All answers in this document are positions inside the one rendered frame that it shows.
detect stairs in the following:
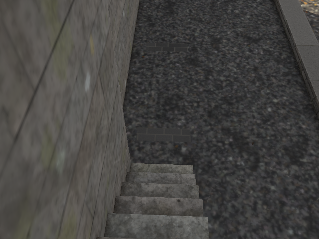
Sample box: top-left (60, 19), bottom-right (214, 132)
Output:
top-left (96, 163), bottom-right (209, 239)

